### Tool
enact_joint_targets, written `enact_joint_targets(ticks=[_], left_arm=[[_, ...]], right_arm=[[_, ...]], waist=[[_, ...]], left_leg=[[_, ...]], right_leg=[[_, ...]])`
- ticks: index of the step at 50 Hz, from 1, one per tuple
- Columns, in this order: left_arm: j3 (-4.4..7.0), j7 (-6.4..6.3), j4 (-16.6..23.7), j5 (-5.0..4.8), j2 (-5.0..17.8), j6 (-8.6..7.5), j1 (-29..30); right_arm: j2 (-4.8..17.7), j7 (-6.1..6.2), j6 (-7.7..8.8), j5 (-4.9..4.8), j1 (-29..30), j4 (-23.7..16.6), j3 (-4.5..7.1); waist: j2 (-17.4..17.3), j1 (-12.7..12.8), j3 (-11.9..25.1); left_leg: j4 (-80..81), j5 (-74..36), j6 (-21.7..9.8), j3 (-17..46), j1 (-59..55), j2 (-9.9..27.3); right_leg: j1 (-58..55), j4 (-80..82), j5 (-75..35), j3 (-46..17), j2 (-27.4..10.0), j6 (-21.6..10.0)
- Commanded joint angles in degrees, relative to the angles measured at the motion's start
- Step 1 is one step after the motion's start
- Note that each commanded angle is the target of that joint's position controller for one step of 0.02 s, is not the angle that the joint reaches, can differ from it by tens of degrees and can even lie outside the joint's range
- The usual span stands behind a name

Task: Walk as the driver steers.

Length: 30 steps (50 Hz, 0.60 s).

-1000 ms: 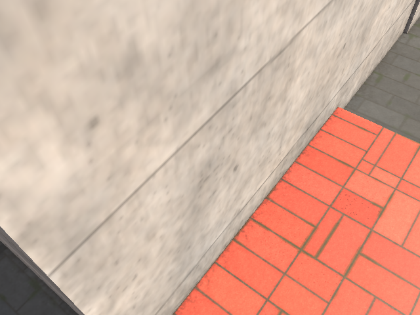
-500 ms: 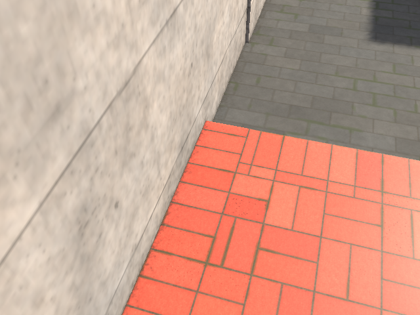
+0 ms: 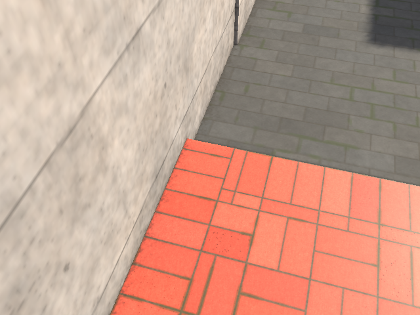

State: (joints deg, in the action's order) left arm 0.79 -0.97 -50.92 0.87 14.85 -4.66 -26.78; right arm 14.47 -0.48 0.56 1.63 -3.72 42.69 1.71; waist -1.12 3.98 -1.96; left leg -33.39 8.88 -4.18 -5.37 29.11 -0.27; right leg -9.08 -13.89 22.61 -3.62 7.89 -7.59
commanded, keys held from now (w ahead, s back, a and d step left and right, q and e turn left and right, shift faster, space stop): w+e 0.70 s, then e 0.30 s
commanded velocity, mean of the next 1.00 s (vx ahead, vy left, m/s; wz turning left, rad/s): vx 0.43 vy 0.00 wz -0.48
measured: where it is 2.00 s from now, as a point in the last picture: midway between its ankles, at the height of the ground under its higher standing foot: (346, 266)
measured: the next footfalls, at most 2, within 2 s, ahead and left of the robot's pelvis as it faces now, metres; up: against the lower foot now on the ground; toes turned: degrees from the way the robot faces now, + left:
left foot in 0.02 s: +0.17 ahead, +0.09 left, +0.00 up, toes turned +3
right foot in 0.50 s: +0.44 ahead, -0.21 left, +0.00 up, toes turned -16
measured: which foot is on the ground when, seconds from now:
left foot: up 0.00-0.00, down 0.02-0.50, up 0.52-1.00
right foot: down 0.00-0.04, up 0.06-0.48, down 0.50-1.00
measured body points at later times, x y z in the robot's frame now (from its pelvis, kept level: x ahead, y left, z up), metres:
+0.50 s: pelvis +0.28 -0.09 +0.00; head +0.32 -0.10 +0.45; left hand +0.53 +0.10 -0.09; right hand +0.21 -0.35 -0.14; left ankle +0.14 +0.08 -0.72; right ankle +0.40 -0.20 -0.72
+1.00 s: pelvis +0.52 -0.20 +0.01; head +0.55 -0.22 +0.46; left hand +0.64 +0.06 -0.12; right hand +0.58 -0.50 -0.09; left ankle +0.70 -0.17 -0.69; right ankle +0.40 -0.20 -0.72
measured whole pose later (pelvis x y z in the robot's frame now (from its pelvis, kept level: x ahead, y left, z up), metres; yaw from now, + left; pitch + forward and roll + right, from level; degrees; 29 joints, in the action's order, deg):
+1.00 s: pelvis +0.52 -0.20 +0.01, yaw -31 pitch +1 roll -1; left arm 4.1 -1.7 -49.9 1.2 15.9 0.0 -22.9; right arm 15.4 0.2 0.3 1.2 -4.5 40.1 0.8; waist -2.1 5.0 -3.3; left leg -40.2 7.5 0.8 1.5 33.9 0.2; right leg 3.2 -23.7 19.5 -12.4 11.9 -7.9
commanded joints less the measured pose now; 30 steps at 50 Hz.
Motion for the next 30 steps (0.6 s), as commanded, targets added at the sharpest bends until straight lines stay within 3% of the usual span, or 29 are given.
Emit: enact_joint_targets(ticks=[1, 2, 3, 4, 6, 8, 11, 13, 16, 17, 18, 19, 22, 24, 25, 26, 27, 28, 29, 30], left_arm=[[2.45, 0.15, 2.23, -0.43, 10.77, -1.09, 3.17], [1.29, 0.82, 3.48, -2.06, 6.42, -1.35, 1.44], [1.11, 1.15, 3.08, -0.84, 5.41, -1.32, -0.73], [1.41, 1.23, 4.0, 0.45, 7.63, -1.14, 3.38], [1.46, 1.76, 3.53, 0.78, 6.97, -0.21, 5.82], [1.33, 2.3, 3.21, 2.24, 5.45, 1.77, 6.3], [1.13, 3.71, 6.46, 1.6, 3.18, 2.41, 11.83], [1.12, 4.38, 8.31, 1.72, 2.89, 2.08, 16.26], [0.87, 5.49, 10.6, 1.35, 1.64, 2.25, 22.01], [0.9, 5.91, 10.99, 1.88, 1.59, 2.43, 22.81], [1.17, 5.97, 10.85, 1.49, 1.74, 2.62, 23.22], [1.6, 6.11, 10.99, 1.31, 2.47, 2.75, 23.67], [2.5, 6.17, 12.12, 2.39, 3.6, 3.03, 26.06], [3.51, 5.6, 11.09, 2.48, 4.98, 2.69, 20.86], [4.26, 5.05, 8.47, 2.71, 5.67, 2.06, 12.64], [5.44, 3.89, 6.0, 2.56, 8.66, 2.21, 3.23], [7.51, 2.94, 7.19, 1.45, 18.75, 2.67, 4.45], [7.37, 2.41, 7.72, 0.29, 16.85, 3.22, 1.4], [6.97, 1.69, 5.63, 0.21, 15.06, 3.37, 3.08], [6.17, 1.41, 5.22, -0.2, 11.87, 3.1, 5.37]], right_arm=[[9.32, 2.28, 1.81, 0.86, -20.14, 2.3, 3.3], [15.28, 2.88, 2.11, 2.42, -29.07, 2.97, 4.99], [14.12, 1.96, 2.24, 1.74, -25.25, 3.98, 4.67], [11.12, 1.43, 2.07, 0.06, -18.7, 2.84, 3.99], [6.04, 1.63, 2.57, -0.39, -12.4, 2.44, 2.63], [5.83, 2.24, 3.86, -0.06, -12.87, 3.86, 2.15], [7.32, 1.86, 5.33, -1.28, -14.81, 5.15, 2.55], [8.2, 1.18, 6.0, -1.39, -14.93, 5.35, 2.9], [7.64, 0.61, 6.68, -1.85, -15.46, 5.84, 2.84], [6.87, 0.75, 6.76, -2.29, -17.06, 6.36, 2.57], [8.39, 0.81, 6.57, -1.76, -16.54, 5.41, 3.11], [8.51, 1.03, 6.02, -1.85, -17.37, 5.36, 3.23], [10.06, 1.66, 4.3, -1.45, -19.28, 5.24, 3.7], [12.21, 1.84, 2.93, -1.28, -19.54, 4.91, 4.14], [12.47, 1.92, 2.2, -1.49, -18.95, 4.16, 4.11], [11.35, 1.39, 2.21, -1.32, -20.64, 3.16, 3.69], [2.22, -0.23, 2.44, -1.31, -23.32, -2.15, 1.86], [7.51, -0.18, 2.84, -1.07, -16.29, -3.13, 2.77], [7.12, -0.32, 3.28, -1.2, -12.6, -3.7, 2.55], [6.11, 0.0, 3.94, -0.82, -12.81, -2.89, 1.88]], waist=[[3.13, -13.13, 7.9], [-5.01, -15.6, 15.81], [-8.57, -10.24, 14.54], [-2.93, -7.81, 5.17], [1.07, -4.96, -1.8], [0.28, -4.14, -2.52], [-1.61, -3.96, -4.21], [-2.54, -4.12, -4.85], [-5.3, -4.61, -3.93], [-5.49, -4.58, -3.7], [-6.32, -4.52, -3.88], [-5.79, -4.58, -3.8], [-5.65, -4.72, -3.77], [-6.2, -2.36, 0.73], [-4.5, 1.37, 5.4], [1.92, 4.56, 12.71], [17.66, -1.32, 19.1], [7.92, 2.63, 22.38], [4.77, 1.3, 14.65], [3.3, -0.86, 8.62]], left_leg=[[5.62, 3.43, -5.81, 3.79, -28.56, 1.01], [11.01, 21.96, -13.74, 27.37, -43.79, 16.96], [21.14, 26.83, -18.34, 50.34, -42.25, 25.9], [22.52, 29.6, -16.09, 41.92, -33.78, 24.62], [24.82, 16.77, -11.87, 26.8, -23.58, 20.08], [26.03, 3.09, -9.17, 17.23, -19.7, 17.52], [29.37, -0.11, -8.06, 8.99, -18.57, 17.17], [30.59, -1.46, -6.56, 3.72, -18.04, 15.24], [28.86, -6.45, -3.44, -3.81, -18.29, 12.5], [28.52, -6.38, -3.01, -4.28, -19.71, 13.59], [26.99, -7.7, -2.46, -5.38, -21.5, 14.09], [25.64, -9.42, -2.02, -5.79, -23.62, 14.92], [19.3, -22.95, -1.0, -7.36, -30.04, 17.67], [5.92, -39.63, -0.7, -8.72, -33.0, 17.66], [-6.93, -41.29, -0.19, -10.18, -29.98, 16.26], [-24.2, -23.71, 1.08, -10.36, -18.86, 14.02], [-44.01, 24.72, 4.83, -6.5, 6.56, 3.19], [-47.5, 22.0, 4.27, 5.19, 11.92, 2.12], [-45.97, 14.44, 3.39, 6.94, 14.54, 4.91], [-40.57, 10.45, 2.88, 6.66, 12.16, 6.81]], right_leg=[[14.58, -30.38, -65.77, -3.44, -14.14, 0.33], [29.96, -52.96, -40.36, -1.27, -6.31, 2.61], [42.3, -65.0, 4.62, -3.97, 1.73, 2.42], [45.24, -61.77, 0.02, -7.33, -3.71, 1.18], [42.17, -53.18, -3.17, -4.8, -8.32, 1.25], [38.77, -50.55, -4.96, -3.02, -9.08, 2.7], [43.05, -44.73, -9.83, -1.25, -10.75, 4.3], [43.9, -38.47, -15.63, 1.06, -10.96, 5.16], [39.95, -27.73, -24.56, 4.07, -10.8, 5.01], [39.39, -26.18, -26.21, 4.51, -10.75, 4.52], [39.73, -24.8, -26.2, 5.22, -10.92, 4.1], [40.14, -23.77, -25.34, 5.53, -10.92, 3.86], [39.62, -20.71, -16.58, 7.69, -8.76, 1.83], [32.6, -18.64, -9.78, 9.84, -4.53, -0.89], [22.31, -15.09, -9.91, 10.14, -1.65, -2.55], [6.74, -13.31, -6.03, 1.29, -7.48, -4.44], [-9.98, -8.92, -1.0, -32.22, -26.39, -12.34], [-11.58, -3.07, -6.54, -41.02, -26.71, -11.9], [-6.89, -4.69, -15.84, -29.64, -24.62, -10.47], [1.65, -5.12, -25.58, -22.95, -21.87, -8.79]])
